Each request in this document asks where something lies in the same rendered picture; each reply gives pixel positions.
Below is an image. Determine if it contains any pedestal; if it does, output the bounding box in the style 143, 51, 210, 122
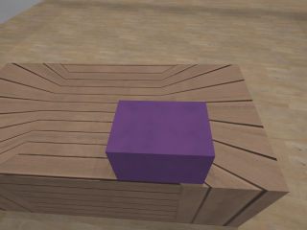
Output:
0, 62, 290, 227

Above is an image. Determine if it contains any carton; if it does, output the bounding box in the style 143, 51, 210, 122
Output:
105, 100, 216, 184

